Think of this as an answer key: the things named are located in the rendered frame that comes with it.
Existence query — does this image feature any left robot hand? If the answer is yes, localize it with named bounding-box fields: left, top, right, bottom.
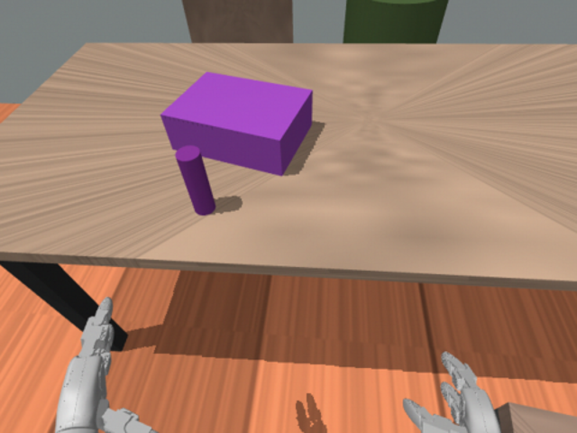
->
left=55, top=297, right=159, bottom=433

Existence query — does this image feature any right robot hand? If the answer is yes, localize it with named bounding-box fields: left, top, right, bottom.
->
left=403, top=352, right=501, bottom=433

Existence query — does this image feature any table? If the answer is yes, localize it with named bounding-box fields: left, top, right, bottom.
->
left=0, top=42, right=577, bottom=352

